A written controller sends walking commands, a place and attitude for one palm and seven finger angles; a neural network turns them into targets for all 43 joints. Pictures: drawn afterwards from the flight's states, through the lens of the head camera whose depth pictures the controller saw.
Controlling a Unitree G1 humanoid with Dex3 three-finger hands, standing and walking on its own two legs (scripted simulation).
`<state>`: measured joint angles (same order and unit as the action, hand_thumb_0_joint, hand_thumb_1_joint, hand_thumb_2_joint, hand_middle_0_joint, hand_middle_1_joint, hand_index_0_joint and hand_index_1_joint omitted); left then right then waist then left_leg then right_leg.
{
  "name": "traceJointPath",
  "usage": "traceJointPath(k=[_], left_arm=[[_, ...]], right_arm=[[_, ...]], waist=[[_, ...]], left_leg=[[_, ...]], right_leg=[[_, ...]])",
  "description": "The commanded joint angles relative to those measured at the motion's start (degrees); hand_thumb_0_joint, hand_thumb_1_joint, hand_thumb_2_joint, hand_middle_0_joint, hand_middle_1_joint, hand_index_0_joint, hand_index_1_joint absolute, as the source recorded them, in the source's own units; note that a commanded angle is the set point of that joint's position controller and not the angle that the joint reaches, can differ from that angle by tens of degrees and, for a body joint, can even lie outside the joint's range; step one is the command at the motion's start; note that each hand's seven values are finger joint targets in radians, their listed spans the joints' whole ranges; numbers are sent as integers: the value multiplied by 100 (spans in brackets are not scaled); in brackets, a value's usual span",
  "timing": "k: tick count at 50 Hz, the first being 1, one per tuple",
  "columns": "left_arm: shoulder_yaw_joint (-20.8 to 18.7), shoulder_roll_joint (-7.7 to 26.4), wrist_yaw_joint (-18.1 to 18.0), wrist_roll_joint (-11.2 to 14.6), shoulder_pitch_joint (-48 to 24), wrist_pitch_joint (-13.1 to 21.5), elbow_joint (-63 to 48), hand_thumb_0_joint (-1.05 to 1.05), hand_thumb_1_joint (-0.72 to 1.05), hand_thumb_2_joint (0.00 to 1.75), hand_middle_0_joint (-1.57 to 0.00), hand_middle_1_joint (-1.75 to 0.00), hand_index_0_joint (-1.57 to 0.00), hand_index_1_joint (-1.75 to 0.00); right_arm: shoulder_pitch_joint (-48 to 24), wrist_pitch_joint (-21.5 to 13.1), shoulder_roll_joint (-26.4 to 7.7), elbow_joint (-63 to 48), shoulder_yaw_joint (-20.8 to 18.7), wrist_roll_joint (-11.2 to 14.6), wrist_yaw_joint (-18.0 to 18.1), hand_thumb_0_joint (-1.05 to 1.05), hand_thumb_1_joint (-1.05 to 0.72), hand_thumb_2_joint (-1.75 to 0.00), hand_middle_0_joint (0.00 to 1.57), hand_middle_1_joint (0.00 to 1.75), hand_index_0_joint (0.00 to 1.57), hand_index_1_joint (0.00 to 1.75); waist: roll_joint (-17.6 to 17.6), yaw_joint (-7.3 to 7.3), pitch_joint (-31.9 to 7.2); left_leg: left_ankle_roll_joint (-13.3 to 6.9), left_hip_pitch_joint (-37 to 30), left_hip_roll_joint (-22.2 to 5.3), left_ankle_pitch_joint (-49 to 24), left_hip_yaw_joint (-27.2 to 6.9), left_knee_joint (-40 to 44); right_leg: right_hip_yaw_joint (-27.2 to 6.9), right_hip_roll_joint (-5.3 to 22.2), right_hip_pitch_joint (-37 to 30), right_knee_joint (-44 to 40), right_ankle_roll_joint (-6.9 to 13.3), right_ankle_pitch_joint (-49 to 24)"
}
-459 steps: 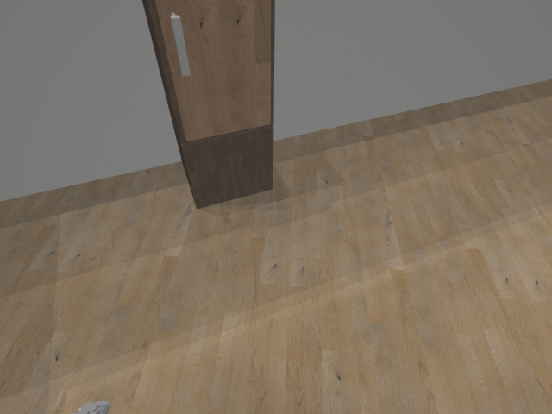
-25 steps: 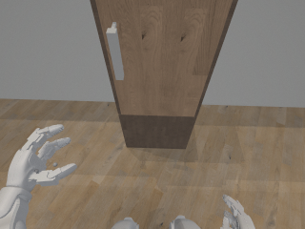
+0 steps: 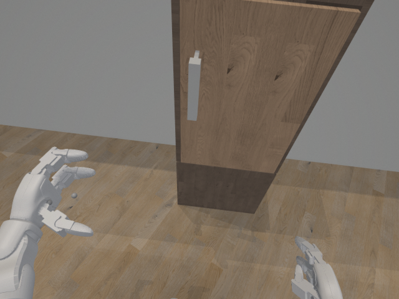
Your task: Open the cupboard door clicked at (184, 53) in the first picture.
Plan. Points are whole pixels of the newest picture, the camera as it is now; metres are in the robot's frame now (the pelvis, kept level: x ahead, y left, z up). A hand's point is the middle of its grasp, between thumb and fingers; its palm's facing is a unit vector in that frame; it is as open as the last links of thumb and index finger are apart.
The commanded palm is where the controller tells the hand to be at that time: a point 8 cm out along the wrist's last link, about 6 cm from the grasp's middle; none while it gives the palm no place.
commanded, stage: raise the hand with hooked fingers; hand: left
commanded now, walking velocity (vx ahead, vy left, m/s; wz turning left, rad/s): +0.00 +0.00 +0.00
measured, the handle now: (194, 87) +0.60 +0.07 +0.08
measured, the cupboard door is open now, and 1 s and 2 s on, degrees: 0 0 0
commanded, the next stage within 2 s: move the hooked fingers beside the handle in 0.76 s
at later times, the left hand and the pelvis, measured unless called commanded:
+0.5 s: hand (77, 178) +0.30 +0.25 +0.09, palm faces -0.03 -1.00 -0.01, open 14.0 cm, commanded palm +0.27 +0.30 +0.10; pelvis +0.00 -0.02 +0.01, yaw -1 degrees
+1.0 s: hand (97, 176) +0.30 +0.22 +0.10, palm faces +0.00 -1.00 -0.02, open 14.0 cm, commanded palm +0.28 +0.27 +0.10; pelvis -0.01 -0.05 +0.01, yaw +0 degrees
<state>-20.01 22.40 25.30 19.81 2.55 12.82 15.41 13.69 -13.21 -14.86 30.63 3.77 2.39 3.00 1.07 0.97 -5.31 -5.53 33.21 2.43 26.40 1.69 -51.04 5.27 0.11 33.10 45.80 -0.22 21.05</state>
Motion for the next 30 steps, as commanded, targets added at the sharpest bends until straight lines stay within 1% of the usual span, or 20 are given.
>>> traceJointPath(k=[1,3,4,6,7,9,10,11,13,14,16,17,20,21,24,25,26,27,28,30], left_arm=[[-521,1318,194,68,-1336,137,-1184,0,-50,30,-30,-120,-30,-120],[-597,1430,164,60,-1564,221,-1319,0,-50,30,-30,-120,-30,-120],[-663,1457,162,92,-1624,275,-1274,0,-50,30,-30,-120,-30,-120],[-819,1629,170,115,-1804,311,-1055,0,-50,30,-30,-120,-30,-120],[-815,1609,205,117,-1855,291,-871,0,-50,30,-30,-120,-30,-120],[-839,1654,287,118,-2026,245,-629,0,-50,30,-30,-120,-30,-120],[-850,1672,341,126,-2060,194,-496,0,-50,30,-30,-120,-30,-120],[-864,1726,425,131,-2126,130,-367,0,-50,30,-30,-120,-30,-120],[-825,1791,545,103,-2218,36,-298,0,-50,30,-30,-120,-30,-120],[-768,1685,589,116,-2047,-24,-143,0,-50,30,-30,-120,-30,-120],[-680,1569,664,129,-1845,-65,-121,0,-50,30,-30,-120,-30,-120],[-679,1559,686,156,-1797,-64,-155,0,-50,30,-30,-120,-30,-120],[-869,1689,625,216,-1743,15,-233,0,-50,30,-30,-120,-30,-120],[-997,1823,604,244,-1799,57,-246,0,-50,30,-30,-120,-30,-120],[-1104,1918,453,219,-1925,236,-496,0,-50,30,-30,-120,-30,-120],[-1106,1910,394,200,-1930,281,-511,0,-50,30,-30,-120,-30,-120],[-1098,1969,357,171,-1989,316,-563,0,-50,30,-30,-120,-30,-120],[-1107,1975,335,165,-2029,361,-681,0,-50,30,-30,-120,-30,-120],[-1033,1908,329,146,-1983,399,-720,0,-50,30,-30,-120,-30,-120],[-901,1736,338,152,-1863,375,-536,0,-50,30,-30,-120,-30,-120]], right_arm=[[-4,-216,-1021,-717,-460,21,117,0,-90,-90,20,30,20,30],[23,-206,-983,-688,-434,-1,107,0,-90,-90,20,30,20,30],[13,-206,-970,-662,-425,-10,114,0,-90,-90,20,30,20,30],[16,-182,-992,-606,-394,-30,130,0,-90,-90,20,30,20,30],[13,-158,-985,-582,-390,-9,143,0,-90,-90,20,30,20,30],[-13,-137,-995,-540,-380,7,171,0,-90,-90,20,30,20,30],[4,-124,-995,-529,-391,18,183,0,-90,-90,20,30,20,30],[14,-117,-1014,-530,-376,15,185,0,-90,-90,20,30,20,30],[30,-110,-1027,-534,-389,38,190,0,-90,-90,20,30,20,30],[49,-110,-1017,-564,-388,38,182,0,-90,-90,20,30,20,30],[71,-126,-1034,-620,-400,23,130,0,-90,-90,20,30,20,30],[47,-121,-1031,-631,-409,35,107,0,-90,-90,20,30,20,30],[31,-107,-1043,-663,-438,28,80,0,-90,-90,20,30,20,30],[35,-95,-1056,-679,-430,2,71,0,-90,-90,20,30,20,30],[30,-86,-995,-693,-428,-3,76,0,-90,-90,20,30,20,30],[22,-84,-978,-692,-427,-4,84,0,-90,-90,20,30,20,30],[28,-76,-995,-685,-414,-18,79,0,-90,-90,20,30,20,30],[22,-78,-970,-694,-425,-13,84,0,-90,-90,20,30,20,30],[4,-94,-947,-674,-420,-5,96,0,-90,-90,20,30,20,30],[-2,-93,-933,-651,-409,22,123,0,-90,-90,20,30,20,30]], waist=[[767,-56,-1270],[803,-72,-1362],[652,-75,-1322],[571,-63,-1134],[537,-87,-1080],[653,-88,-1042],[593,-102,-1072],[684,-67,-1102],[746,-81,-1171],[577,-63,-1161],[497,-24,-1224],[491,-30,-1197],[238,-15,-1142],[234,19,-1118],[548,19,-1249],[511,-3,-1178],[633,0,-1153],[583,-38,-1241],[798,-40,-1283],[664,-100,-1120]], left_leg=[[924,-1417,-489,-2946,-1080,1214],[982,-1705,-552,-3045,-1193,1288],[972,-1691,-545,-3051,-1166,1305],[965,-1532,-513,-2977,-1141,1338],[953,-1516,-517,-2876,-1122,1377],[926,-1459,-482,-2798,-1063,1400],[899,-1450,-461,-2749,-1036,1410],[903,-1476,-442,-2824,-1015,1409],[879,-1567,-454,-2931,-993,1416],[862,-1529,-450,-3011,-1007,1425],[864,-1526,-441,-3145,-1012,1407],[823,-1481,-418,-3018,-938,1396],[757,-1257,-382,-2697,-860,1406],[743,-1166,-342,-2590,-807,1384],[698,-1185,-307,-2426,-703,1392],[655,-1127,-298,-2320,-666,1384],[654,-1095,-287,-2243,-663,1374],[612,-1116,-276,-2194,-638,1365],[584,-1149,-265,-2156,-586,1348],[512,-1006,-254,-1980,-542,1326]], right_leg=[[-32,-223,-267,-283,263,-995],[-34,-223,-173,-341,249,-950],[-36,-227,-232,-383,251,-991],[-29,-257,-310,-428,283,-1012],[-29,-242,-307,-461,273,-978],[-47,-213,-394,-519,282,-979],[-54,-199,-431,-568,274,-1003],[-62,-212,-504,-592,301,-1052],[-68,-190,-532,-652,282,-1092],[-55,-189,-576,-656,282,-1139],[-54,-215,-637,-645,290,-1217],[-77,-208,-631,-682,281,-1228],[-85,-209,-713,-709,279,-1215],[-116,-242,-785,-702,312,-1238],[-160,-213,-875,-724,311,-1207],[-178,-210,-890,-744,307,-1197],[-197,-236,-903,-731,330,-1154],[-228,-222,-958,-761,311,-1180],[-266,-201,-986,-784,308,-1183],[-295,-190,-974,-836,286,-1165]])
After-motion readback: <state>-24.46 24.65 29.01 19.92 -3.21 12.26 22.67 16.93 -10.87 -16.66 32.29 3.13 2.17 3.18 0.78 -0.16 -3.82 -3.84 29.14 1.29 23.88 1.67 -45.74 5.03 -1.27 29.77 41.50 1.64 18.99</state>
